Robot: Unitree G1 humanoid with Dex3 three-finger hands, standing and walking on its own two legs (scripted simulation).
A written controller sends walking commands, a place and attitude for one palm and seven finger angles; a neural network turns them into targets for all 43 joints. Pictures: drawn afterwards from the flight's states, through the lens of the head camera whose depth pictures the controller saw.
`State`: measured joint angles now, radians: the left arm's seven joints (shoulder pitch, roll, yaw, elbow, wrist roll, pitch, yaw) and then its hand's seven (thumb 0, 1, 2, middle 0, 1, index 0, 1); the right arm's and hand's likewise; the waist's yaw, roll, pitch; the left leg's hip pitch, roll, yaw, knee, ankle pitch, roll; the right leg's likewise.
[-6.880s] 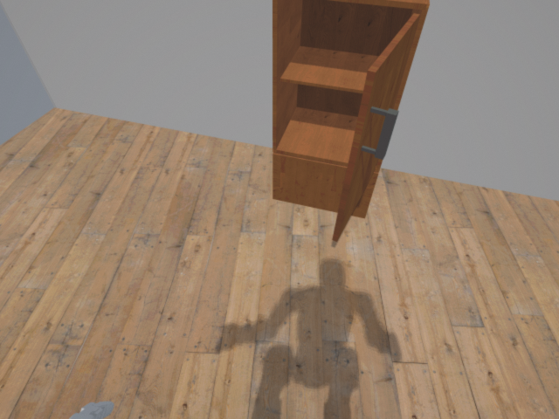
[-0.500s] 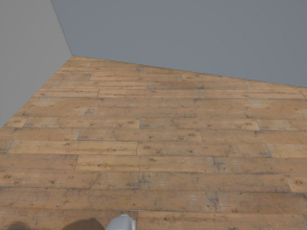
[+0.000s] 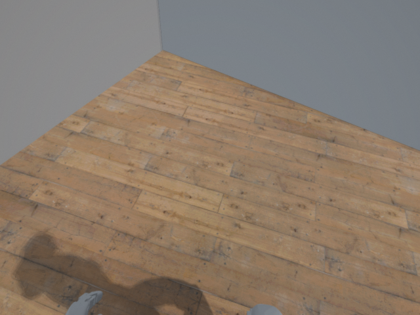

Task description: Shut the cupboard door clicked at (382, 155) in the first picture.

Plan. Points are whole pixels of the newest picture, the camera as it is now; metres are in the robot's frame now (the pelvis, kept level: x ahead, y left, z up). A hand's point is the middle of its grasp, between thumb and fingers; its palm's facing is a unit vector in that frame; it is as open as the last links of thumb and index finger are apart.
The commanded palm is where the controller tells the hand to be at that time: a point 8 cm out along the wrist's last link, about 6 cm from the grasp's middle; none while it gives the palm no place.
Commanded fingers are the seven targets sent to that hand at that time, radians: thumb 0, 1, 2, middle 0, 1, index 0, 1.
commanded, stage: walk to a spot facing it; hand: left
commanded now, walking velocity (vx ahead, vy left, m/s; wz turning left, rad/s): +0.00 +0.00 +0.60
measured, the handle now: out of the picture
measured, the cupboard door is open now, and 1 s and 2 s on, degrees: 78 78 78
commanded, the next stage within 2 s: none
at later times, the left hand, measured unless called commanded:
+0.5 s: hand out of the picture +0.00 +0.12 -0.14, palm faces +0.31 -0.90 -0.31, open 7.3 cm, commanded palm none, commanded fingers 0.00 0.90 0.90 -0.20 -0.30 -0.20 -0.30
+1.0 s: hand out of the picture -0.15 +0.16 -0.18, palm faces +0.64 -0.72 -0.26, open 7.3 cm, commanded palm none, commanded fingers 0.00 0.90 0.90 -0.20 -0.30 -0.20 -0.30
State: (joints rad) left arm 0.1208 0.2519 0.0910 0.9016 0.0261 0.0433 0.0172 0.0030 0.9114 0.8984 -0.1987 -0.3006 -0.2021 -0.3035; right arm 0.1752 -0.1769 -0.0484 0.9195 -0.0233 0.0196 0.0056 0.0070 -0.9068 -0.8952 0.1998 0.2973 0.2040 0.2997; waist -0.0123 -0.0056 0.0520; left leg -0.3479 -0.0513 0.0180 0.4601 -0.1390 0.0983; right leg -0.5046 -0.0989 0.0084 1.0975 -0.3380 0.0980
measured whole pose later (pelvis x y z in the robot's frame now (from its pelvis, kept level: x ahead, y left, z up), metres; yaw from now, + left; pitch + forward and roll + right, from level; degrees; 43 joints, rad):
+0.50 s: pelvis -0.01 -0.09 +0.01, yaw +19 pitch +0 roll +3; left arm 0.23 0.18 0.03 0.90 0.02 0.03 0.02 0.01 0.91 0.90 -0.20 -0.30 -0.21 -0.30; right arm 0.25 -0.28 -0.11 0.94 -0.03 0.08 0.03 0.01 -0.91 -0.90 0.20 0.30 0.20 0.30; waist -0.04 0.05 0.05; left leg -0.56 -0.02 -0.04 1.18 -0.32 -0.08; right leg -0.17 -0.06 -0.12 0.46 -0.29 -0.03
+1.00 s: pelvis -0.04 -0.05 +0.00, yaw +38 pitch +0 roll -1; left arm 0.23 0.28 0.07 0.93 0.02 0.07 0.01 0.01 0.91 0.90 -0.20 -0.30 -0.20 -0.30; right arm 0.09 -0.23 -0.04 0.87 -0.02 0.03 0.01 0.01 -0.91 -0.90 0.20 0.30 0.20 0.30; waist 0.04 -0.03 0.09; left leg -0.23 -0.01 0.01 0.53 -0.30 0.04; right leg -0.48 -0.13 -0.05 1.15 -0.43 0.09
